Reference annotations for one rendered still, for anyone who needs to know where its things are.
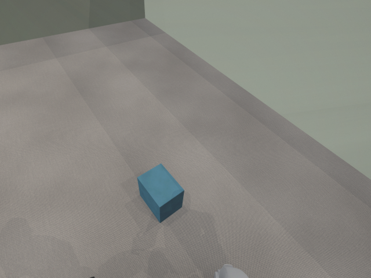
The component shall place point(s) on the carton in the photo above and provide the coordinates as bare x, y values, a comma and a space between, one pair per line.
161, 192

